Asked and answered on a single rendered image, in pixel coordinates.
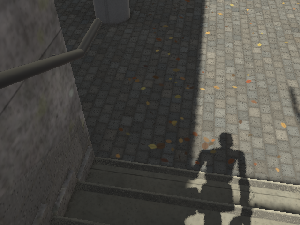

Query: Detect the stairs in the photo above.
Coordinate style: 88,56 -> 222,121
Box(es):
50,157 -> 300,225

